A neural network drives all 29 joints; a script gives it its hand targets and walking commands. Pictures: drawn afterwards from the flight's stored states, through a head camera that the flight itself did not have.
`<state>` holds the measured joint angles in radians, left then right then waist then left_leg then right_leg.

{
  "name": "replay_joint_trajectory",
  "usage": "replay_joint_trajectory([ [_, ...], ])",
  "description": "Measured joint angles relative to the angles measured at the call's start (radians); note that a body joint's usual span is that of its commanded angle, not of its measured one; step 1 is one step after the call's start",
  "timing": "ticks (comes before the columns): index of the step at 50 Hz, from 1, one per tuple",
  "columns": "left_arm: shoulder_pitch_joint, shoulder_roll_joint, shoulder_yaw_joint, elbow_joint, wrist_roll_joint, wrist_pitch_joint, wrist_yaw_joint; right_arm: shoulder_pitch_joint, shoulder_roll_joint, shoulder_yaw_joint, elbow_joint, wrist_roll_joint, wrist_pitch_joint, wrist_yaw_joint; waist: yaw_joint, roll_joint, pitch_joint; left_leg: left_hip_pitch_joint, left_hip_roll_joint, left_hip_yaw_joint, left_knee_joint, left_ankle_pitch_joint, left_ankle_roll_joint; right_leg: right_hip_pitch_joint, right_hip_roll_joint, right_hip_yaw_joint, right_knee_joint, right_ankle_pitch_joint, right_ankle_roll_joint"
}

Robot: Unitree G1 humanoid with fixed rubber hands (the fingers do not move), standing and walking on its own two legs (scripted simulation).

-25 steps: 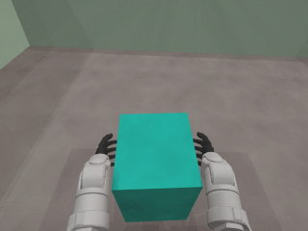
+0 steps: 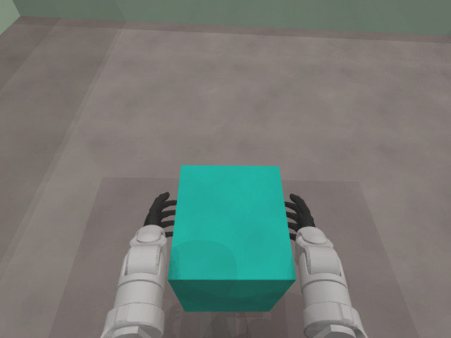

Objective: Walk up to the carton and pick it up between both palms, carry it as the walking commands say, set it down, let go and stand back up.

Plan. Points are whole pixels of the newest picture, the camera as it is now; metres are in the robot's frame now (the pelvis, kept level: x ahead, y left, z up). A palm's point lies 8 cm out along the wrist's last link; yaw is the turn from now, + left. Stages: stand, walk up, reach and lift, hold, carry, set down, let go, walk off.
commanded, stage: set down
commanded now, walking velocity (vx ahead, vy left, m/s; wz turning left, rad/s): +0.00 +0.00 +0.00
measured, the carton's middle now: (228, 244) +0.32 -0.02 -0.09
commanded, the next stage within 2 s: none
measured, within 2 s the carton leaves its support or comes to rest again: neither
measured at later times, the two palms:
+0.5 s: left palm (162, 243) +0.33 +0.12 -0.10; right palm (291, 242) +0.33 -0.16 -0.10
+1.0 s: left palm (168, 245) +0.36 +0.13 -0.19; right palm (280, 244) +0.36 -0.16 -0.19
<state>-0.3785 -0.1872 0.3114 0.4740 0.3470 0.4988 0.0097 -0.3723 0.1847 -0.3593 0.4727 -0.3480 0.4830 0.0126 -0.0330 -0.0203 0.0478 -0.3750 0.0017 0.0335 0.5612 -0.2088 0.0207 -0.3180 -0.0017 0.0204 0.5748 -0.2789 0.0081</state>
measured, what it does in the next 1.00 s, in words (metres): lowers itself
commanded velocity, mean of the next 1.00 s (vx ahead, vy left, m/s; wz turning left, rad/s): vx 0.00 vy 0.00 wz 0.00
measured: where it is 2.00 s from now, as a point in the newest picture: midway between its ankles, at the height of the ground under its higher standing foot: outside the picture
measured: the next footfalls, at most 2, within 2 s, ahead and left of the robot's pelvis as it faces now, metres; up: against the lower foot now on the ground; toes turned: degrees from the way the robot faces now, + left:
none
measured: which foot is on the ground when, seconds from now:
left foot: down 0.00-1.00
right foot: down 0.00-1.00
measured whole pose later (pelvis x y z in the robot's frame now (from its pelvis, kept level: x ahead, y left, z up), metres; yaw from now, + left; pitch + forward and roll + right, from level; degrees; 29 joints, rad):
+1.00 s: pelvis -0.04 -0.01 -0.13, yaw +0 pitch +34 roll -1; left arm -0.67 -0.17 0.43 0.51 0.29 0.32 0.02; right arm -0.65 0.16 -0.48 0.51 -0.27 0.29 0.00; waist -0.02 0.00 -0.15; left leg -1.46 0.01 0.00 1.24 -0.36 0.01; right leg -1.40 0.01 0.00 1.28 -0.46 0.00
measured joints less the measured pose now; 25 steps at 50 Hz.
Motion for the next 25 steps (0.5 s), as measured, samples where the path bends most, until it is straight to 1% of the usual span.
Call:
replay_joint_trajectory([
  [7, -0.029, -0.01, 0.04, 0.019, 0.001, -0.093, 0.0, -0.032, 0.012, -0.045, 0.021, -0.001, -0.093, 0.003, 0.003, 0.001, 0.001, -0.142, 0.0, -0.006, 0.064, -0.004, -0.001, -0.145, 0.0, -0.005, 0.075, -0.013, -0.002],
  [14, -0.068, -0.021, 0.076, 0.005, -0.009, -0.163, -0.004, -0.075, 0.019, -0.078, 0.017, 0.01, -0.166, 0.01, 0.005, 0.004, 0.004, -0.32, 0.001, -0.014, 0.159, -0.014, -0.004, -0.324, 0.002, -0.012, 0.182, -0.033, -0.005],
  [19, -0.111, -0.017, 0.088, -0.003, -0.018, -0.186, -0.007, -0.116, 0.016, -0.09, 0.01, 0.024, -0.192, 0.01, 0.004, 0.008, -0.001, -0.451, 0.002, -0.02, 0.242, -0.03, -0.007, -0.455, 0.003, -0.017, 0.27, -0.054, -0.007],
  [25, -0.156, -0.007, 0.094, -0.006, -0.029, -0.195, -0.01, -0.155, 0.012, -0.095, -0.002, 0.042, -0.199, 0.003, 0.008, 0.011, -0.032, -0.595, 0.007, -0.025, 0.333, -0.052, -0.01, -0.598, 0.008, -0.02, 0.362, -0.078, -0.009],
])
